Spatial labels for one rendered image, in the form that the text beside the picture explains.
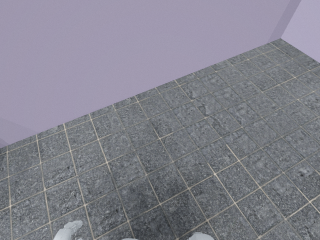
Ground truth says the left robot hand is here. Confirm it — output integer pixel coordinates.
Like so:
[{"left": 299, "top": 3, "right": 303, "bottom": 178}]
[{"left": 53, "top": 220, "right": 83, "bottom": 240}]

